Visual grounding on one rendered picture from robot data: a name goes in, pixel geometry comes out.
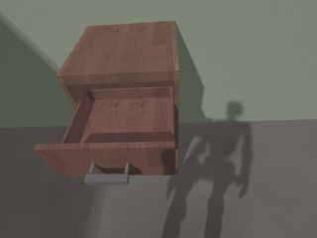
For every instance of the handle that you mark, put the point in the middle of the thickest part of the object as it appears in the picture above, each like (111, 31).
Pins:
(107, 179)

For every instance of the cabinet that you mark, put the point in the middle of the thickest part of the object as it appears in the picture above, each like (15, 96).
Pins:
(133, 55)

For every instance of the drawer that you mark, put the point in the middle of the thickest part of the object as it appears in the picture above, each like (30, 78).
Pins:
(114, 126)

